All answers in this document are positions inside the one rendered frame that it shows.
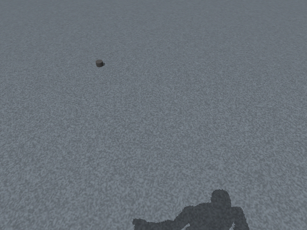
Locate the tin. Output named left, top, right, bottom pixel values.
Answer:
left=96, top=59, right=103, bottom=67

